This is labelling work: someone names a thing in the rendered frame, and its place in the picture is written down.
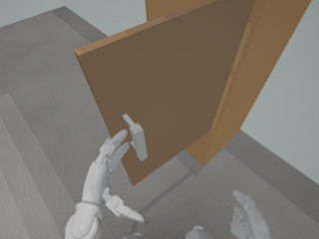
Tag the handle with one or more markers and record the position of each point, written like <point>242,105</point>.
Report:
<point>138,136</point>

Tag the right robot shin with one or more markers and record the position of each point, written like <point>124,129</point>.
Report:
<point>197,227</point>

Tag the cupboard door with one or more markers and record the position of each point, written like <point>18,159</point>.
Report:
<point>168,75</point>

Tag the right robot hand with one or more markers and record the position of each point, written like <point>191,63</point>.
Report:
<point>254,225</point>

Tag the left robot hand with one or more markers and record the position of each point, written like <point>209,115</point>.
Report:
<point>100,174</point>

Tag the right robot thigh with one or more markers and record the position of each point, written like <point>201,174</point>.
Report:
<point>198,234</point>

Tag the robot left forearm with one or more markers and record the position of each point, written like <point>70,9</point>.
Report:
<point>86,222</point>

